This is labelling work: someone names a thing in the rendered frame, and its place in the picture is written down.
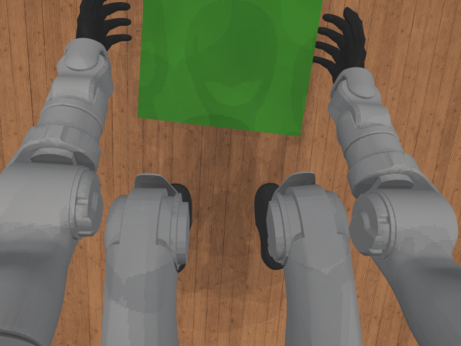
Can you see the robot right thigh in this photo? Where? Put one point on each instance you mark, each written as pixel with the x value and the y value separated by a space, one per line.
pixel 322 308

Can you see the carton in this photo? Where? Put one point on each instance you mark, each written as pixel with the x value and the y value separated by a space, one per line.
pixel 240 64

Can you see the robot right hand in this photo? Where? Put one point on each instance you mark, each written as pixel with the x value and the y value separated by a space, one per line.
pixel 351 43

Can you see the right robot upper arm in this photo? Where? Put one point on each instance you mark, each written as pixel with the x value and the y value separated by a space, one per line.
pixel 410 234

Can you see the robot left hand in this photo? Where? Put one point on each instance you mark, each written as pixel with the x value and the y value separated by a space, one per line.
pixel 91 22

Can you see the left robot upper arm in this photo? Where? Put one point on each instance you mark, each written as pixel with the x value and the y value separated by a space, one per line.
pixel 45 209

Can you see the right robot forearm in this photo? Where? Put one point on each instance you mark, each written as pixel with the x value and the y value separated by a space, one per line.
pixel 368 140

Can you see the right robot shin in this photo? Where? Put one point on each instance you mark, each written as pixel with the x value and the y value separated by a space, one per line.
pixel 308 178

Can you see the left robot forearm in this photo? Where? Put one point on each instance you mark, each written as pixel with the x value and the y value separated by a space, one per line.
pixel 73 116

